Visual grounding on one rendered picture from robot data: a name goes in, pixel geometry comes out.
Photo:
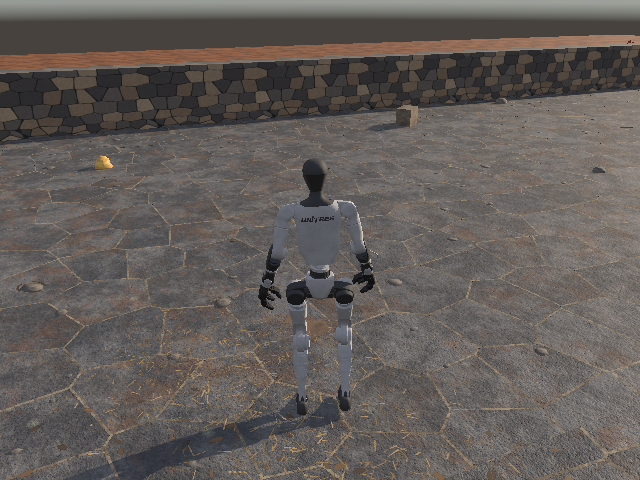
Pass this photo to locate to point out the robot right thigh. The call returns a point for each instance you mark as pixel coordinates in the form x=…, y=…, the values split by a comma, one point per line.
x=344, y=298

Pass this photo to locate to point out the right robot upper arm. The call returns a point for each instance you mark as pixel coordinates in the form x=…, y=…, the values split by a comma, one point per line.
x=348, y=210

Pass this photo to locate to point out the left robot hand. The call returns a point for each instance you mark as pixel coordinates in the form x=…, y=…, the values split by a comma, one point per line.
x=263, y=294

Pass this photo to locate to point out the left robot upper arm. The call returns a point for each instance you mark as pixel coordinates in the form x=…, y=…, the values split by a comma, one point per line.
x=285, y=214

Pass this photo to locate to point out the robot right shin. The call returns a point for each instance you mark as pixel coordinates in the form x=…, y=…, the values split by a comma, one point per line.
x=345, y=362

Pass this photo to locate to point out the right robot hand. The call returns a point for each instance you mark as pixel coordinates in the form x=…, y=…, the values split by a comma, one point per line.
x=362, y=278

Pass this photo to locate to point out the robot left forearm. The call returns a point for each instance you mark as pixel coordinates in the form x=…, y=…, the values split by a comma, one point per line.
x=270, y=270

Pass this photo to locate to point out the robot right forearm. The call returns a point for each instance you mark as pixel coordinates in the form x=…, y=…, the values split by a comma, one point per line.
x=365, y=261

